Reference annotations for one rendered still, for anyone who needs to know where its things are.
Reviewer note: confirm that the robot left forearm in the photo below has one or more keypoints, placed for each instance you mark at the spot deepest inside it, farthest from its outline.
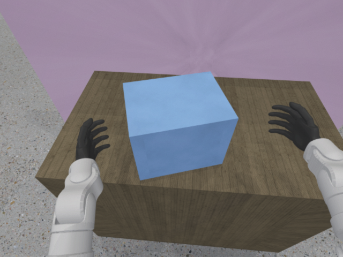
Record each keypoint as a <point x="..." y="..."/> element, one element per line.
<point x="74" y="214"/>

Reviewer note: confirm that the pedestal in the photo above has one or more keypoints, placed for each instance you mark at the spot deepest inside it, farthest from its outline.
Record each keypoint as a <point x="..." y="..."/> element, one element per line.
<point x="263" y="197"/>

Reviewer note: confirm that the right robot hand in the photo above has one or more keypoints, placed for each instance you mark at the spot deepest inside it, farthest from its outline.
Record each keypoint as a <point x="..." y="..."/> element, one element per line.
<point x="301" y="126"/>

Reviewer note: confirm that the left robot hand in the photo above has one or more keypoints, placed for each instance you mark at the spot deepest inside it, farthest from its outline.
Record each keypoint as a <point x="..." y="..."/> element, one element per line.
<point x="86" y="144"/>

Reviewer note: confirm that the carton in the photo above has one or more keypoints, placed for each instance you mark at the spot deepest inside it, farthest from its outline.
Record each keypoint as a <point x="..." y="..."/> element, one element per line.
<point x="178" y="123"/>

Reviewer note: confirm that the robot right forearm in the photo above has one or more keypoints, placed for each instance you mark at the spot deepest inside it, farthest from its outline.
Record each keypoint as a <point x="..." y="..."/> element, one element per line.
<point x="325" y="161"/>

